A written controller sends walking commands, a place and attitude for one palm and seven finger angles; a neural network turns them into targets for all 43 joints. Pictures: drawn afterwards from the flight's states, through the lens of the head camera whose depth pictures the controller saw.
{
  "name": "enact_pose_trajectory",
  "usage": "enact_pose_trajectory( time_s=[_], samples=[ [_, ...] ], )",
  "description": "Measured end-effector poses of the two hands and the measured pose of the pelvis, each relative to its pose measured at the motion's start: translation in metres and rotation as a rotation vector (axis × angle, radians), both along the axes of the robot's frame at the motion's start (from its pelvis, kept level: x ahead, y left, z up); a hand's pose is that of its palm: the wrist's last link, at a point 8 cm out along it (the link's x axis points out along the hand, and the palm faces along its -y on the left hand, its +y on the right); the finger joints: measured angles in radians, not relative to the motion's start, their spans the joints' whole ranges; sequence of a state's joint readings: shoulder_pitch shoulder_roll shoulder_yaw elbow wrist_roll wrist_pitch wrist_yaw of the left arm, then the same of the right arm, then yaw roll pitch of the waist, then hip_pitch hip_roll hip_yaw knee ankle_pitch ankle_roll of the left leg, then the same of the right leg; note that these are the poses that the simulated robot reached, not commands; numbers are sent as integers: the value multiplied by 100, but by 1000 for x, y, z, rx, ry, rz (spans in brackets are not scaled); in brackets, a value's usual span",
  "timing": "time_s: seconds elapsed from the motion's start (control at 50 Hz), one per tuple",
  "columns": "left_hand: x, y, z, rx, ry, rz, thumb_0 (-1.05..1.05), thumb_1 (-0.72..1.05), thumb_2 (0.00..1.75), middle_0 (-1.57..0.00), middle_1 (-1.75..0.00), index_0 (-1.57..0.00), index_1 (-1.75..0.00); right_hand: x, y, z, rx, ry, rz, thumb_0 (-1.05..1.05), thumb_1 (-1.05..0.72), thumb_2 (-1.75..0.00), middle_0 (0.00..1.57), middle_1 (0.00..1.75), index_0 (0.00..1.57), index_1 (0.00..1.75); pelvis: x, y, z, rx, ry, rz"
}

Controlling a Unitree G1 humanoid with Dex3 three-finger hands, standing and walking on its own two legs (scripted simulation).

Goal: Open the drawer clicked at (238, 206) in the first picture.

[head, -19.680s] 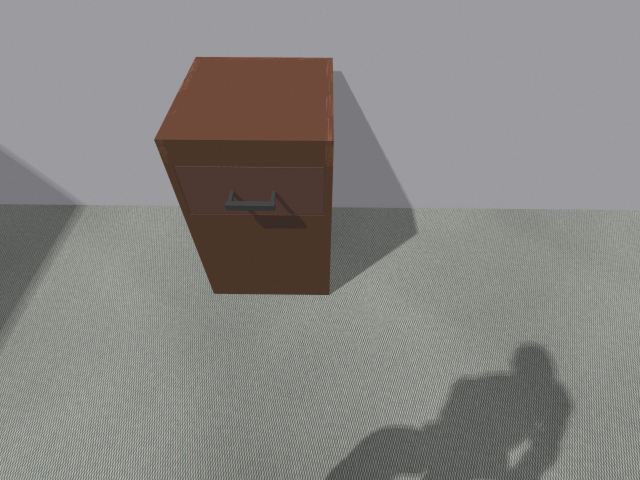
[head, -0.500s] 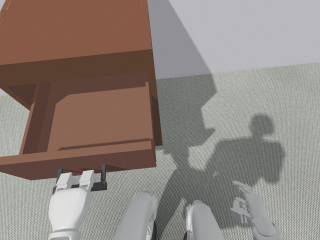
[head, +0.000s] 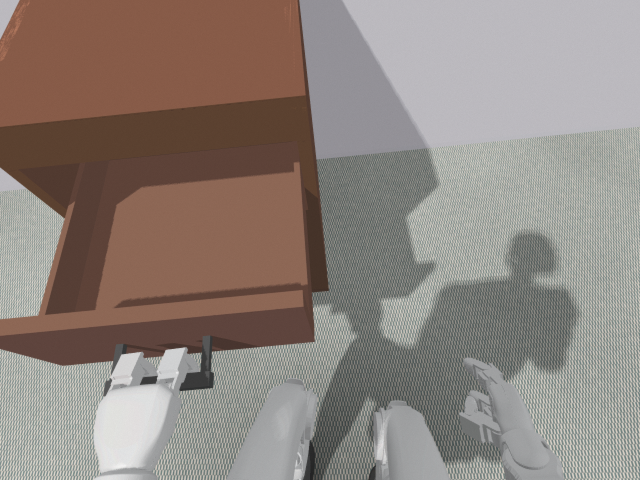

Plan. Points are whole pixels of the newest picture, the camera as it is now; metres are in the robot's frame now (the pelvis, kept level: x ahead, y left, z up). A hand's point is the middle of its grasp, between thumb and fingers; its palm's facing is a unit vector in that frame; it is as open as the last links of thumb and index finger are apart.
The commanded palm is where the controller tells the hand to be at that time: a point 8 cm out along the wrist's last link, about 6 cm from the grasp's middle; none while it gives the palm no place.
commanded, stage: pull the drawer open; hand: left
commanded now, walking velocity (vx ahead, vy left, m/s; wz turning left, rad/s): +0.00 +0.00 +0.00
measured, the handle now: (161, 366) +0.24 +0.25 -0.06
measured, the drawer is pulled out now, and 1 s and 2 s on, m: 0.24 0.24 0.24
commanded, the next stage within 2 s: open the thumb to release the handle in 0.06 s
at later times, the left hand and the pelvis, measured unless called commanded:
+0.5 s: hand (159, 421) +0.18 +0.24 -0.08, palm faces -0.11 -0.09 -0.99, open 8.7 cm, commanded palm +0.16 +0.24 -0.03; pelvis -0.01 +0.00 +0.00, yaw +0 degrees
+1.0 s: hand (160, 408) +0.19 +0.24 -0.09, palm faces -0.06 -0.09 -0.99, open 13.8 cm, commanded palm +0.18 +0.24 -0.03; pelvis -0.02 +0.00 -0.01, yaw +0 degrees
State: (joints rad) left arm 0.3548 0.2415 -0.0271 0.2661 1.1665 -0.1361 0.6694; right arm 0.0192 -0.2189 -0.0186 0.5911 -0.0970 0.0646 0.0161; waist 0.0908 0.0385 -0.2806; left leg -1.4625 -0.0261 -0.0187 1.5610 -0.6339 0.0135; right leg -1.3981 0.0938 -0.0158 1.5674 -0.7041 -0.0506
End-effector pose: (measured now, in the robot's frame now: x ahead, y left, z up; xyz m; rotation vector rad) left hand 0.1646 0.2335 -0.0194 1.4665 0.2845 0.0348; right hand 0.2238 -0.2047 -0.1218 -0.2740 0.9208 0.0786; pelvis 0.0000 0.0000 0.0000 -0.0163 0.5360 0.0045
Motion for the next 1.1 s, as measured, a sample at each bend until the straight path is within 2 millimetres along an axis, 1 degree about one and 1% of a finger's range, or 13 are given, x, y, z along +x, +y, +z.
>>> enact_pose_trajectory(
  time_s=[0.18,0.3,0.36,0.42,0.64,0.72,0.78,0.86,0.96,1.1],
  samples=[
    [-3,0,0,-1,7,-2,2,75,77,-30,-133,-35,-126,-1,-1,0,1,1,-6,1,-91,-90,20,30,21,30,0,0,1,2,0,-2],
    [1,5,-5,16,-39,-20,1,70,79,-34,-133,-37,-129,-4,-4,-10,-19,21,3,1,-91,-90,20,30,21,30,-4,-2,-6,-4,5,7],
    [2,6,-6,15,-51,3,1,61,76,-35,-132,-37,-129,-8,-4,-14,-19,35,-1,1,-91,-90,20,30,20,30,-7,-2,-7,-5,3,9],
    [1,6,-4,13,-52,21,0,48,71,-35,-130,-37,-129,-13,-4,-15,-16,45,-10,1,-91,-90,20,30,20,30,-9,-3,-7,-4,-1,9],
    [-2,5,-5,23,-47,6,0,-17,44,-32,-123,-34,-123,-29,-9,-12,-22,50,-39,1,-91,-90,20,30,21,30,-15,-3,-4,-10,-15,9],
    [-2,5,-5,18,-53,12,0,-33,37,-31,-122,-33,-122,-33,-11,-11,-27,50,-46,1,-91,-90,20,30,21,30,-17,-3,-5,-10,-19,8],
    [-2,5,-5,19,-58,12,0,-40,34,-30,-121,-32,-121,-34,-11,-11,-31,49,-49,1,-91,-90,20,30,21,30,-19,-2,-4,-11,-21,8],
    [1,7,-8,22,-70,7,0,-45,32,-30,-120,-32,-120,-35,-11,-11,-37,47,-49,1,-91,-90,20,30,21,30,-20,-2,-6,-13,-20,8],
    [9,11,-12,23,-80,13,0,-47,31,-30,-120,-32,-120,-35,-9,-12,-39,46,-53,1,-91,-90,20,30,21,30,-22,0,-7,-19,-19,11],
    [11,12,-11,18,-86,19,0,-48,30,-31,-120,-32,-120,-38,-6,-11,-41,59,-59,1,-91,-90,20,30,21,30,-21,3,-6,-24,-17,11]
  ],
)
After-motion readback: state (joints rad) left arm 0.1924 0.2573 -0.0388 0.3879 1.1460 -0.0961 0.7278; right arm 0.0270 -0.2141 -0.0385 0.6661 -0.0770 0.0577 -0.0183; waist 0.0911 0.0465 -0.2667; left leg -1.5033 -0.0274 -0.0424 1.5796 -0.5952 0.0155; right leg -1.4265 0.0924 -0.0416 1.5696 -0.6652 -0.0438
